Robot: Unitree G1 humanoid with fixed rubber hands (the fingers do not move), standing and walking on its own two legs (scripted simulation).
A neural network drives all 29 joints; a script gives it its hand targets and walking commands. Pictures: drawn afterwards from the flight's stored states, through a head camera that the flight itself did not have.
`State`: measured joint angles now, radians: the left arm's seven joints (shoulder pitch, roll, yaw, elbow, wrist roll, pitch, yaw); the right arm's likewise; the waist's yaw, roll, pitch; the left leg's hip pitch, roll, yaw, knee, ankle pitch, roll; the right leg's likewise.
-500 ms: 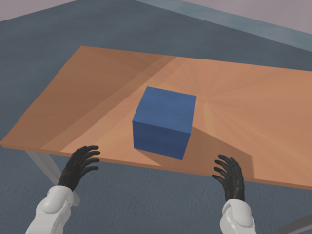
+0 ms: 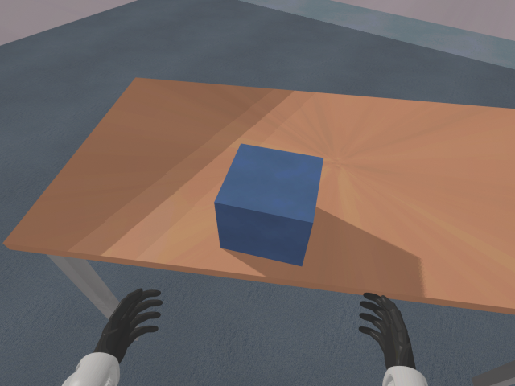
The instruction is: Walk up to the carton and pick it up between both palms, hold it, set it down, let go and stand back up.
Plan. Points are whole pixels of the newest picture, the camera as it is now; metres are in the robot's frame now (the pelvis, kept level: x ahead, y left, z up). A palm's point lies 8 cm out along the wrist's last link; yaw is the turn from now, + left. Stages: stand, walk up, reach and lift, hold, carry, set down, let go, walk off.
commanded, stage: set down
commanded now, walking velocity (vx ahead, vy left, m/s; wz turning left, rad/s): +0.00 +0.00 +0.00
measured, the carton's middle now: (270, 203) +0.44 -0.01 +0.00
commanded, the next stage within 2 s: let go in 0.42 s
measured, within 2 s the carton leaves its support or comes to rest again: neither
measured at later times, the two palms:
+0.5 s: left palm (113, 366) +0.16 +0.23 -0.05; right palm (401, 378) +0.16 -0.21 -0.06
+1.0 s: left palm (122, 371) +0.16 +0.22 -0.07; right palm out of the picture +0.15 -0.24 -0.09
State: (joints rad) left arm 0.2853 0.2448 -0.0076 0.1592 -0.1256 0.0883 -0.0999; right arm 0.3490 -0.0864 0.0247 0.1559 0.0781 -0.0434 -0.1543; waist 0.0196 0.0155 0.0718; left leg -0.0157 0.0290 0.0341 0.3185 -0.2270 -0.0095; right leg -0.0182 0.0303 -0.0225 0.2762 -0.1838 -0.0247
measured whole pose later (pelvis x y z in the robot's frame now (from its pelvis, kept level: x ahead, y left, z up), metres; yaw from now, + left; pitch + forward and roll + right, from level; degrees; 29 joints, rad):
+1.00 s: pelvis +0.00 -0.01 +0.00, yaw +0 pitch -2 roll +0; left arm 0.19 0.20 0.01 0.52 0.01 0.07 0.00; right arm 0.18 -0.20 -0.02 0.73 -0.01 -0.19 0.00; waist 0.01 0.01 0.05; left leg -0.09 0.04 0.04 0.37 -0.24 -0.02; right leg -0.11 0.03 -0.02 0.36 -0.21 -0.04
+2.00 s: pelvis -0.05 +0.01 -0.01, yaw +2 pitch -2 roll +0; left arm 0.37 0.28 0.00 0.68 0.01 -0.03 0.00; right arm 0.35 -0.28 0.00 0.73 -0.02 -0.03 0.01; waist 0.00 0.01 0.01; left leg -0.24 0.00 0.01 0.52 -0.24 0.01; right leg -0.25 0.00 -0.04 0.51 -0.22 -0.01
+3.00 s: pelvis -0.04 -0.01 -0.01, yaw +3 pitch -2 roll +0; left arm 0.33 0.28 -0.01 0.71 0.00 -0.02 0.01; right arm 0.33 -0.28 0.00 0.74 -0.01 -0.01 -0.01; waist 0.00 0.02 0.02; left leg -0.22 0.01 -0.03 0.50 -0.25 -0.02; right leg -0.23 0.01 -0.05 0.50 -0.24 -0.03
